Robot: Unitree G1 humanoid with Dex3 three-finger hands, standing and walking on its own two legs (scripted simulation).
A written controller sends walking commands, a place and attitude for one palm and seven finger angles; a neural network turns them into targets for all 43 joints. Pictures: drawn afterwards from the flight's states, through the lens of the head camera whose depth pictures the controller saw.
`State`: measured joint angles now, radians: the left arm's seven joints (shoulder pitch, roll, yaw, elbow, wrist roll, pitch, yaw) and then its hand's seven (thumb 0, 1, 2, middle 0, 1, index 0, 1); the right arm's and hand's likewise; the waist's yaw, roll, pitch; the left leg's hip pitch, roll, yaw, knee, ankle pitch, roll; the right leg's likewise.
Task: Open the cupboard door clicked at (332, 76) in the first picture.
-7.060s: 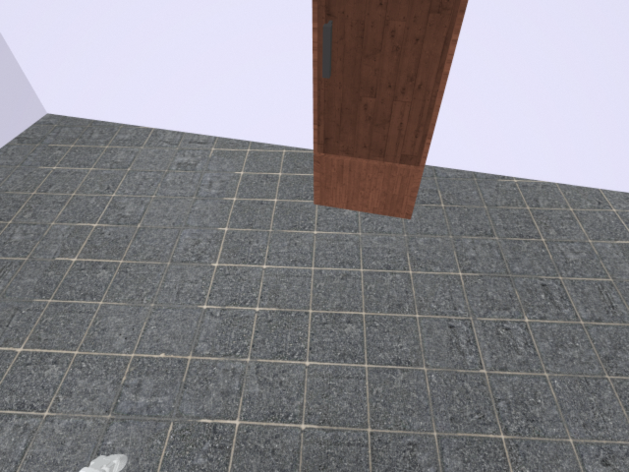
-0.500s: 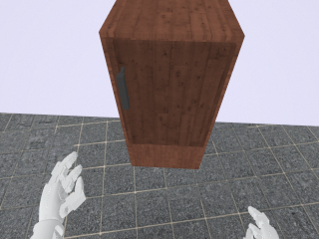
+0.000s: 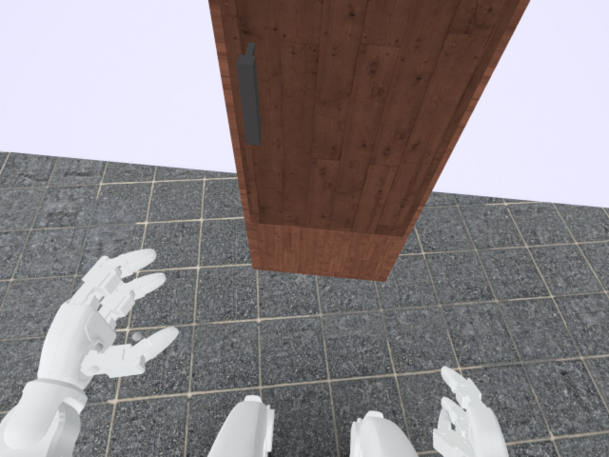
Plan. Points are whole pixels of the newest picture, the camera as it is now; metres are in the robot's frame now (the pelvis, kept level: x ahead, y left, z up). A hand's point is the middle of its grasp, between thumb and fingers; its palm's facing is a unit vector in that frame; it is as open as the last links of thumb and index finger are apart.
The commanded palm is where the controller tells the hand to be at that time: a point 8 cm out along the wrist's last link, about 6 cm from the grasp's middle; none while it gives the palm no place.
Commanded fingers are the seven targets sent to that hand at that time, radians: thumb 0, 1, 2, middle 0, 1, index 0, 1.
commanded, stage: raise the hand with hooked fingers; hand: left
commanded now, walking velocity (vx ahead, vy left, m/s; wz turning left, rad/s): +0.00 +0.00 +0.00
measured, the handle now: (252, 96) +0.65 +0.14 +0.07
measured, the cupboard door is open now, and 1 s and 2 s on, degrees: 0 0 0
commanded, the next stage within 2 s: move the hooked fingers beside the handle in 1.38 s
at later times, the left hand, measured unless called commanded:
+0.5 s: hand (106, 303) +0.27 +0.25 +0.06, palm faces +0.00 -1.00 -0.06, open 13.2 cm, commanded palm +0.25 +0.30 +0.07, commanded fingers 0.00 -0.50 0.30 -0.30 -1.20 -0.30 -1.20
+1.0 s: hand (98, 260) +0.31 +0.27 +0.08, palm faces -0.02 -1.00 -0.05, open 13.9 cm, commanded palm +0.29 +0.31 +0.08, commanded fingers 0.00 -0.50 0.30 -0.30 -1.20 -0.30 -1.20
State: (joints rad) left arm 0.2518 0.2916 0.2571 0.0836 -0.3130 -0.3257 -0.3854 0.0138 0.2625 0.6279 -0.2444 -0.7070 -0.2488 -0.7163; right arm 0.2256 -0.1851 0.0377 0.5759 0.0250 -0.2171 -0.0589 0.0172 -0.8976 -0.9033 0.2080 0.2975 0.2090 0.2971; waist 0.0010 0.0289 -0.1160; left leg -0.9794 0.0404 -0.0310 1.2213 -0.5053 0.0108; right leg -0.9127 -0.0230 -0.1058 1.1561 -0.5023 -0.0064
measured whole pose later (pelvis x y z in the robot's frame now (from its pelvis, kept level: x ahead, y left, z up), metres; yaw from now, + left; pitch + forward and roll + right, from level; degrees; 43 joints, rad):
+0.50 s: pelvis +0.02 +0.01 +0.02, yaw +0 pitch +15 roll -3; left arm 0.18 0.35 0.33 0.19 -0.33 -0.35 -0.42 0.00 -0.32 0.38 -0.29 -1.08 -0.29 -1.09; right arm 0.24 -0.26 0.02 0.53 0.03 -0.21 -0.06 0.02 -0.90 -0.90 0.21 0.30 0.21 0.30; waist -0.01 0.02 -0.12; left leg -0.90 0.03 -0.02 1.14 -0.49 0.02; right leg -0.83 -0.03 -0.09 1.07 -0.49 0.01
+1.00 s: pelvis +0.02 +0.00 +0.03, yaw -1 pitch +15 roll -3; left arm -0.01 0.43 0.45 0.41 -0.38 -0.32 -0.55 -0.01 -0.49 0.30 -0.30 -1.19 -0.30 -1.20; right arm 0.28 -0.28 0.02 0.55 0.04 -0.19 -0.07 0.02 -0.90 -0.90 0.21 0.30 0.21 0.30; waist -0.02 0.02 -0.11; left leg -0.86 0.05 -0.01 1.08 -0.48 0.01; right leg -0.81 -0.01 -0.08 1.03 -0.48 -0.01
